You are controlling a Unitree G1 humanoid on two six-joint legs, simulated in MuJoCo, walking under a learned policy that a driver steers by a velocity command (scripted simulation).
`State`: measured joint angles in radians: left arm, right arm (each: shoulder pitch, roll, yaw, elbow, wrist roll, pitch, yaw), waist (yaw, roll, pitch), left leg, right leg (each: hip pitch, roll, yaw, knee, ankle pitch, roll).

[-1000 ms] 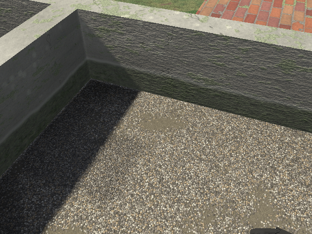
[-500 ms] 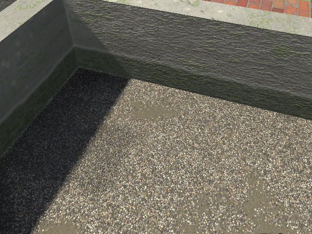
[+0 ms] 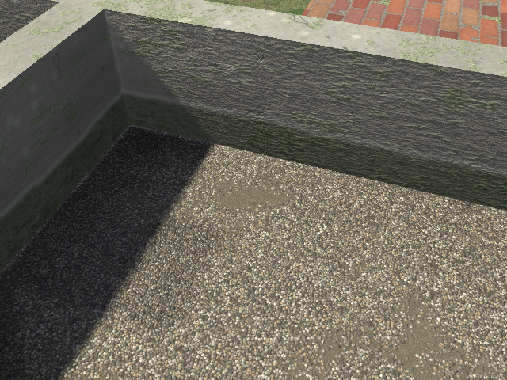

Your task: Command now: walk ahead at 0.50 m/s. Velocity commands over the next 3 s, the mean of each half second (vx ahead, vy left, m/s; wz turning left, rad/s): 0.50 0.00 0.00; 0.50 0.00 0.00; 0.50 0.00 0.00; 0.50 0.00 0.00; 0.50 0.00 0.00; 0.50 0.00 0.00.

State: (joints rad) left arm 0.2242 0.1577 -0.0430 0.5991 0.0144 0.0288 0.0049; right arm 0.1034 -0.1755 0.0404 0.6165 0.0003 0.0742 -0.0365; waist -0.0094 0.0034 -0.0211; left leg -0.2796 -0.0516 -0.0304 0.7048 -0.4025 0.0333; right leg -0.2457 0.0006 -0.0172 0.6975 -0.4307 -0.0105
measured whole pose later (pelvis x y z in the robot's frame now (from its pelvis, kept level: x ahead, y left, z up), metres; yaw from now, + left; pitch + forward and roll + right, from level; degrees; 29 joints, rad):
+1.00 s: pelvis +0.00 +0.00 +0.00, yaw +0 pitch -1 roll +0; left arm 0.21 0.16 -0.04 0.59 0.02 0.04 0.01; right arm 0.11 -0.17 0.04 0.61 0.00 0.07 -0.04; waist -0.01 0.00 -0.02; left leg -0.29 -0.05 -0.02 0.72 -0.42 0.03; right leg -0.25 0.00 -0.01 0.71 -0.44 -0.01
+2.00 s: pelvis +0.00 +0.00 +0.00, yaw +0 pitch -1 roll +0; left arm 0.21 0.15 -0.04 0.59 0.02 0.03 0.01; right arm 0.12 -0.17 0.05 0.61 0.00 0.07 -0.04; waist -0.01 0.00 -0.02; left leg -0.29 -0.04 -0.01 0.73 -0.42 0.03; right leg -0.25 0.01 -0.01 0.72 -0.45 -0.01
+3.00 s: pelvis +0.00 +0.00 +0.00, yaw +0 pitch -1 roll +0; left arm 0.22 0.15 -0.05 0.59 0.02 0.03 0.00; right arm 0.12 -0.17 0.05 0.61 0.00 0.07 -0.04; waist -0.01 0.00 -0.02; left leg -0.29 -0.04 -0.01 0.73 -0.42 0.03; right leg -0.26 0.01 0.00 0.72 -0.45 -0.01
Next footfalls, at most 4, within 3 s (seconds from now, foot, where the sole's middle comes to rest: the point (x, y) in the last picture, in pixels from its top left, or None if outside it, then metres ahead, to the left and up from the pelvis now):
none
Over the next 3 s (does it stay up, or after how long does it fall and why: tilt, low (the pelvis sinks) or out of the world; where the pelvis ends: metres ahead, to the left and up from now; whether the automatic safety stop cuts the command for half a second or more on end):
stays up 0.00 0.00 0.00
